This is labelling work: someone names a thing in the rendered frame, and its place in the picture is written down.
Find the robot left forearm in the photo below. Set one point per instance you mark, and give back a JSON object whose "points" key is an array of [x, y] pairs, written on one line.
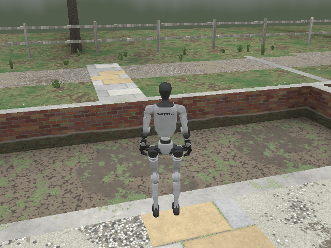
{"points": [[143, 138]]}

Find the right robot upper arm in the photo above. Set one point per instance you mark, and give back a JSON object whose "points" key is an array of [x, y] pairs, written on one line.
{"points": [[183, 118]]}

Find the robot right forearm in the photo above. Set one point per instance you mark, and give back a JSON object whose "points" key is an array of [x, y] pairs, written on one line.
{"points": [[187, 138]]}

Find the robot right hand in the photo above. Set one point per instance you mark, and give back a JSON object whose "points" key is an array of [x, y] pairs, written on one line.
{"points": [[188, 149]]}

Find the left robot upper arm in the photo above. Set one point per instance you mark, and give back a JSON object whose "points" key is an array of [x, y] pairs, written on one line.
{"points": [[147, 118]]}

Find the right robot thigh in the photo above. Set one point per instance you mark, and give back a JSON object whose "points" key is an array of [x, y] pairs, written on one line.
{"points": [[177, 159]]}

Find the robot left hand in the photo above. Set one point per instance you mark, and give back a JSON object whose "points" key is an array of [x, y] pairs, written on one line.
{"points": [[144, 148]]}

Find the humanoid robot torso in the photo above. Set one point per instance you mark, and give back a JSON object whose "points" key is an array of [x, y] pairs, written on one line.
{"points": [[165, 119]]}

